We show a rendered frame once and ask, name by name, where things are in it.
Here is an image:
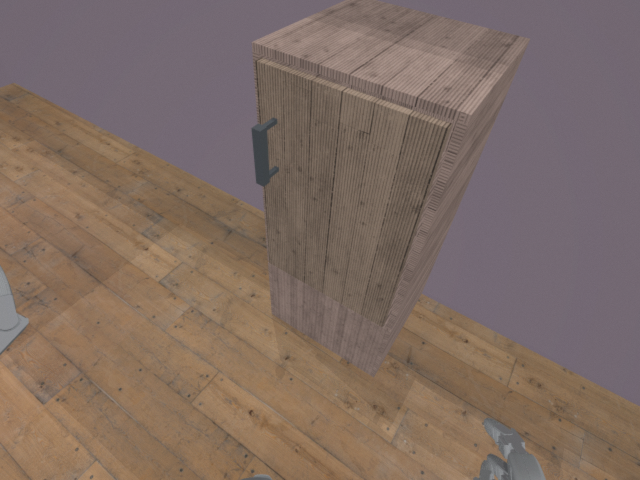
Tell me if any robot left hand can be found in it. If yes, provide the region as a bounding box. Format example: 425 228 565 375
0 265 29 355

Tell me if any handle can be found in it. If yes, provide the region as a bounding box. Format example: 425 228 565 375
252 118 279 187

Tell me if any robot right hand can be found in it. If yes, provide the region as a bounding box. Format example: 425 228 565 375
473 418 546 480

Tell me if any cupboard door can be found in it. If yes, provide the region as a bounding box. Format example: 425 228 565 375
255 58 452 327

